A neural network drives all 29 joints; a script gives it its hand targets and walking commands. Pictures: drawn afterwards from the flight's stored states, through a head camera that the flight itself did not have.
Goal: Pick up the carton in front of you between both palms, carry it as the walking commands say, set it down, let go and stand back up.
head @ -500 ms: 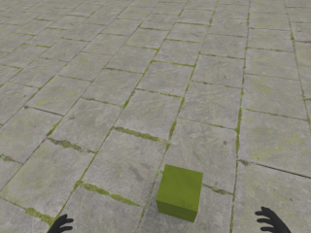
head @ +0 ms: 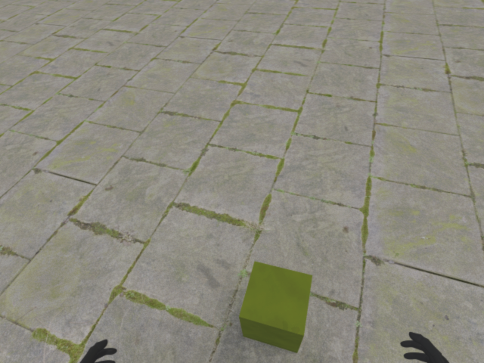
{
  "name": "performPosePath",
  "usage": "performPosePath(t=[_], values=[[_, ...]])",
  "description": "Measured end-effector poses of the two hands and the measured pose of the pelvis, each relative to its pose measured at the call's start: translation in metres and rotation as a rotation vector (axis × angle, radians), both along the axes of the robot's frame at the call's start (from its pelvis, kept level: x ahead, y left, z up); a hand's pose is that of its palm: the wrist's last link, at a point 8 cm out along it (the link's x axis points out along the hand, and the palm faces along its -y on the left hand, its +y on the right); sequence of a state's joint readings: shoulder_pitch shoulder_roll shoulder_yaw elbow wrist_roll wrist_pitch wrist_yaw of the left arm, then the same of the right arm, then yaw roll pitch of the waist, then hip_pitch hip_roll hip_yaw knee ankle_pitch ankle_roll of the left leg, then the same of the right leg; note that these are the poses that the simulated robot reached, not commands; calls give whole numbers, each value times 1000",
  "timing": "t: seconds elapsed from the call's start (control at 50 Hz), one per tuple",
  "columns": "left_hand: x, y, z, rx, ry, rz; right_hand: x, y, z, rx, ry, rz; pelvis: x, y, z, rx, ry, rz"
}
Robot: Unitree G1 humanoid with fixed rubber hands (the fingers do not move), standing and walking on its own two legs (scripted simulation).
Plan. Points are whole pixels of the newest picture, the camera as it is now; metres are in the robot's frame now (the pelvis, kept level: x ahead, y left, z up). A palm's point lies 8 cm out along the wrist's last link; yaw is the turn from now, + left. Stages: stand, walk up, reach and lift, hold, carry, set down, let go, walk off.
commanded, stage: stand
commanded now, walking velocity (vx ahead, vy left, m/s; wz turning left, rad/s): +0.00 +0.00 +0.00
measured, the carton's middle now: (276, 307) +0.41 -0.07 -0.65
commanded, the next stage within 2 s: none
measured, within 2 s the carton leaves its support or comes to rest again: neither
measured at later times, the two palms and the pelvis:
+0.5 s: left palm out of the picture +0.08 +0.31 -0.09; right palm out of the picture +0.06 -0.30 -0.11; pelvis -0.02 +0.00 +0.00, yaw -1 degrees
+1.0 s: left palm out of the picture +0.09 +0.31 -0.09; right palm out of the picture +0.05 -0.31 -0.11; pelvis -0.02 +0.01 +0.00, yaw -2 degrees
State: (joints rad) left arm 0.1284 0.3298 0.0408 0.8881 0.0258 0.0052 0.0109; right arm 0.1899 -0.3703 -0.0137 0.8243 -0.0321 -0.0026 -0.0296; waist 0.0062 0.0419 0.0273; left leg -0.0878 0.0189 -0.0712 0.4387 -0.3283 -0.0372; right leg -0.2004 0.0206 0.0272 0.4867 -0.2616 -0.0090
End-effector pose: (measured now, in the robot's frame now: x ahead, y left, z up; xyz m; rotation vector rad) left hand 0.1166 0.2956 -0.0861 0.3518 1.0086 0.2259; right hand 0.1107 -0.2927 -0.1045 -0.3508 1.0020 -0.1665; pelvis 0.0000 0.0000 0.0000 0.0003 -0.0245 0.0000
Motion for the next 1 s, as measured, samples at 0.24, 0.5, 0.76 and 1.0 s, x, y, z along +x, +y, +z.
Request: performPosePath(t=[0.24,0.5,0.76,1.0], values=[[-19,7,-2,5,45,4,-27,-5,-2,-6,51,-23,-11,2,3,2,-9,-10],[-32,12,-5,7,82,2,-46,-8,-3,-12,88,-42,-18,4,4,4,-13,-19],[-32,16,-5,13,93,-5,-52,-11,-3,-16,104,-58,-21,5,4,6,-14,-24],[-29,18,-5,17,95,-14,-56,-13,-3,-18,116,-72,-22,6,4,7,-13,-28]])
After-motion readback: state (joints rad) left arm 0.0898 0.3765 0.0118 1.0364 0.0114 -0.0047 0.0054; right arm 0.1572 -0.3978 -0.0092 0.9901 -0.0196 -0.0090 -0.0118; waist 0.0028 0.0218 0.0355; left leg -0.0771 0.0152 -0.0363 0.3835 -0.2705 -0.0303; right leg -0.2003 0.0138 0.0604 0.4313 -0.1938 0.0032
